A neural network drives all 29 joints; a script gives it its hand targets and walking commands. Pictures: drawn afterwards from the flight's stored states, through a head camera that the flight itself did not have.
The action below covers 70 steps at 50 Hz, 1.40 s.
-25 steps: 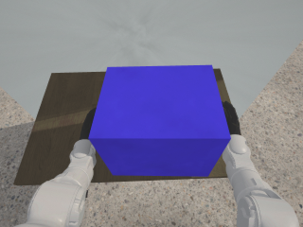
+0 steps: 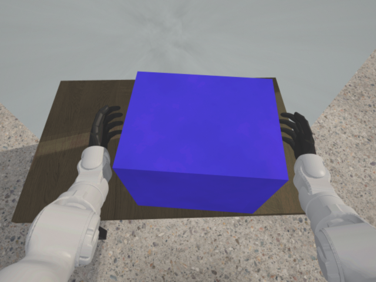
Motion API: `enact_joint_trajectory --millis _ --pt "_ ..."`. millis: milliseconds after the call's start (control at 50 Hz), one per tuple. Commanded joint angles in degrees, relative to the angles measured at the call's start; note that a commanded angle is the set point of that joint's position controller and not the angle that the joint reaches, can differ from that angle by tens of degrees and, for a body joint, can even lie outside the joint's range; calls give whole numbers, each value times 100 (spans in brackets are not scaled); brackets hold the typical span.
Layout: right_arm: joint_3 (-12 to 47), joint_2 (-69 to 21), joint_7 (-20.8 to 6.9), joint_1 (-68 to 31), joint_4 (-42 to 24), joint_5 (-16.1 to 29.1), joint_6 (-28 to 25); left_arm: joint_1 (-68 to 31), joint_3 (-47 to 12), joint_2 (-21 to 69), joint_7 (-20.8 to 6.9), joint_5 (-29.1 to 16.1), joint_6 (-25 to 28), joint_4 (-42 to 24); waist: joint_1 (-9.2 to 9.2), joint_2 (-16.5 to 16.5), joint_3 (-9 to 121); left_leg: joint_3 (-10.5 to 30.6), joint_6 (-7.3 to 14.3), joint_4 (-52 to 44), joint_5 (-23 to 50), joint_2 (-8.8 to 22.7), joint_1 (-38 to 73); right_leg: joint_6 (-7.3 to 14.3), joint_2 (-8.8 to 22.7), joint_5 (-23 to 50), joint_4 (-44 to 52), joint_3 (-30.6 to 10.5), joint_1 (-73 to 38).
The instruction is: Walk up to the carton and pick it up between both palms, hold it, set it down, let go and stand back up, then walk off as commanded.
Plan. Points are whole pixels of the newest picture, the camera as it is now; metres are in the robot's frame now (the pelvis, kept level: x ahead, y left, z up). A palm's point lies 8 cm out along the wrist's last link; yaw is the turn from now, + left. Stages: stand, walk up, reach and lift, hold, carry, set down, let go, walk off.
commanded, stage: set down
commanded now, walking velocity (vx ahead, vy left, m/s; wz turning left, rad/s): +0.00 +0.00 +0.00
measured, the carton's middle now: (199, 147) +0.44 -0.03 -0.05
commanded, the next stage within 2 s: none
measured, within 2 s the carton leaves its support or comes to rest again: neither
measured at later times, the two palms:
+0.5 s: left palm (101, 163) +0.40 +0.20 -0.02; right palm (309, 153) +0.39 -0.25 +0.02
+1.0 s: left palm (78, 183) +0.34 +0.23 +0.00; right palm (334, 179) +0.32 -0.28 +0.03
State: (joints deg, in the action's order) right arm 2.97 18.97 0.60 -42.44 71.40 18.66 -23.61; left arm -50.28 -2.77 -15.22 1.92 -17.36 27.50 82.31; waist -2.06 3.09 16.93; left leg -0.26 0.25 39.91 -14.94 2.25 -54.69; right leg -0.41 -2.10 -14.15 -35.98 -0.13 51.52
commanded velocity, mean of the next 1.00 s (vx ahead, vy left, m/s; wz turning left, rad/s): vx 0.00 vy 0.00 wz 0.00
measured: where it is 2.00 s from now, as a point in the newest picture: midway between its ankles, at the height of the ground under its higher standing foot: outside the picture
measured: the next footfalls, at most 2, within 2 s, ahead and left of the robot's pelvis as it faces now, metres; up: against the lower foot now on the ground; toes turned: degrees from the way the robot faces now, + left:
none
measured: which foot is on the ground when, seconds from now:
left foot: down 0.00-1.00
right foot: down 0.00-1.00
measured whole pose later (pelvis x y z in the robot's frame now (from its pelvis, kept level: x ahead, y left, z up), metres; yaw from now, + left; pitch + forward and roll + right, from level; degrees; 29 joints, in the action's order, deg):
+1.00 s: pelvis -0.03 -0.01 +0.00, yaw +3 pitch +19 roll +0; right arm 2.6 23.3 -1.1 -26.1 47.9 23.9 -8.6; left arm -31.8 -8.7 -21.8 -0.6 -28.9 16.8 62.4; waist -4.7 -0.1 12.1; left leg 0.7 -0.1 42.3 -14.6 -0.7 -46.6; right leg 0.0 0.1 -17.2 -44.0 -0.3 45.7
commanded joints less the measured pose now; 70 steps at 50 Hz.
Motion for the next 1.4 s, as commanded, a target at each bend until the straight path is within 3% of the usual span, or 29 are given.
enact_joint_trajectory --millis 0,60,140,200,260,360,460,500,520,620,640,680,700,760,820,860,900,1000,1020,1060,1120,1180,1200,1220,1280,1300,1320,1360,1380 --pt "640 1475 88 -3093 -1224 1074 -39 -2883 -342 -1606 -126 -660 -67 -782 -97 -555 5031 -149 -205 361 2598 -319 2665 -303 -47 4293 -459 -35 -2601" --pt "913 1743 65 -3027 -1048 1433 235 -2728 -379 -1648 -232 -772 -440 -855 -9 -352 4818 -39 -240 409 2867 -306 3013 -234 -134 3952 -414 81 -2184" --pt "522 2063 -135 -3258 -991 1369 509 -3189 -676 -1419 -164 -866 -642 -1469 -75 215 4823 119 -383 408 2863 -169 3756 67 -271 2100 -133 385 -684" --pt "255 2120 -235 -3474 -983 1188 717 -3449 -842 -1301 -131 -983 -797 -1467 -203 153 4687 164 -345 339 2016 -140 3673 120 -219 1230 -11 403 -169" --pt "208 2107 -219 -3202 -1294 1096 833 -3234 -866 -1355 -115 -1103 -871 -1897 -396 5 4688 197 -264 344 1891 -206 3491 103 -170 1498 -149 335 -455" --pt "-113 1957 -152 -2828 -1325 912 823 -2948 -325 -1509 -66 -635 -987 -2416 -265 283 4851 91 -296 323 1830 -285 3393 45 -162 1703 -155 214 -670" --pt "-304 1856 52 -1491 -2279 690 513 -1400 389 -1617 -127 -113 -1042 -3655 -204 130 5268 -21 -312 326 2449 -378 3423 -119 -167 2871 -190 23 -1945" --pt "-563 1900 77 -1734 -2512 559 508 -1549 522 -1727 -102 46 -1041 -3819 -182 188 5175 -6 -337 245 2233 -402 3213 -93 -155 2617 -161 15 -2022" --pt "-411 1885 89 -837 -2893 574 419 -545 531 -1698 -125 111 -1100 -4367 -184 141 5134 40 -343 186 2514 -355 3485 -122 -149 3030 -137 8 -2492" --pt "-747 1751 104 -453 -3989 328 461 -135 603 -1706 -152 -59 -1016 -4752 -222 -122 4496 27 -220 -90 1936 -453 3165 -72 -141 2312 42 -14 -2610" --pt "-833 1847 70 -492 -4063 307 513 -263 460 -1772 -145 -153 -962 -4964 -258 110 4436 29 -290 -170 1734 -476 3356 -74 -113 2022 67 43 -2477" --pt "-512 1651 52 442 -4548 415 542 594 475 -1747 -199 -261 -969 -5016 -98 -247 4054 17 -186 -225 1845 -469 3396 -28 -131 2029 128 -71 -2923" --pt "-591 1747 42 84 -4784 375 614 321 351 -1815 -223 -430 -922 -4802 -179 -327 3940 47 -142 -205 1635 -503 3249 -31 -102 1755 132 -84 -2737" --pt "-810 1801 -58 -220 -4390 255 815 -239 152 -1779 -199 -695 -780 -4476 -283 -169 3323 43 -128 -346 895 -488 3020 80 -41 706 162 -43 -2233" --pt "-559 1601 -135 373 -4283 403 843 300 -81 -1535 -233 -822 -694 -4463 -303 -122 2999 168 -160 -402 872 -479 3360 151 -63 824 139 -55 -2122" --pt "-582 1671 -189 -991 -3826 442 1070 -1054 -249 -1772 -260 -1077 -629 -3312 -263 -139 2496 139 -79 -374 122 -533 2646 149 8 -195 26 -34 -1543" --pt "-473 1524 -225 -1008 -3553 466 1179 -1004 -479 -1585 -288 -1182 -642 -3079 -258 -82 2118 210 -110 -392 -90 -473 2651 217 60 -349 -12 1 -1445" --pt "-137 1245 -160 -631 -3012 625 1025 -565 -249 -1444 -402 -1048 -666 -2782 -251 -405 2476 261 -29 -109 639 -584 2878 63 15 455 -111 48 -1687" --pt "-18 1243 -125 -613 -2975 730 982 -539 -43 -1583 -427 -920 -667 -2688 -80 -414 2411 187 -6 -82 804 -618 2839 30 26 548 -66 -27 -1758" --pt "-189 1221 -30 -243 -2767 573 731 -52 139 -1454 -447 -659 -666 -2987 -152 -122 2654 216 -156 -87 1289 -607 3226 33 -15 1157 -33 76 -1932" --pt "-405 1390 158 654 -2717 447 293 991 461 -1620 -504 -288 -708 -3579 -368 -204 2811 328 -264 11 2016 -572 3572 -37 -107 2205 48 111 -2459" --pt "-661 1155 267 333 -2841 214 -4 849 780 -1701 -500 33 -587 -3715 -327 11 2766 252 -355 -196 2034 -543 3486 -62 -83 2202 202 62 -2691" --pt "-602 1090 286 1208 -3203 240 -220 1836 853 -1674 -502 143 -571 -4292 -278 -31 2866 277 -404 -221 2574 -522 3806 -87 -128 2827 225 42 -3065" --pt "-792 1094 316 1171 -3382 58 -362 1866 799 -1505 -514 66 -487 -4471 -413 -113 2784 271 -410 -262 2536 -550 3602 -88 -158 2850 258 63 -2991" --pt "-701 869 314 909 -3636 -148 -484 1644 751 -1572 -584 -31 -327 -4232 -330 -201 2645 177 -310 -335 2062 -571 3066 -93 -44 2577 331 -100 -3134" --pt "-567 830 283 1979 -3874 -36 -611 2765 707 -1474 -606 22 -274 -4836 -247 -87 2675 206 -341 -411 2401 -554 3454 -49 -43 3010 363 -87 -3471" --pt "-828 828 254 508 -3655 -235 -495 1077 513 -1522 -566 -216 -143 -4429 -270 42 2844 125 -391 -392 1822 -575 3080 -53 -11 2096 287 -115 -2851" --pt "-518 625 245 2409 -3970 -124 -652 2889 507 -1431 -612 -196 -53 -4977 -226 -141 2814 204 -315 -463 2329 -582 3664 -34 -34 2716 427 -174 -3414" --pt "-806 866 246 1338 -4045 -220 -608 1725 438 -1664 -567 -364 77 -4776 -227 18 3030 162 -395 -469 1910 -614 3359 -17 -33 2115 345 -177 -2981"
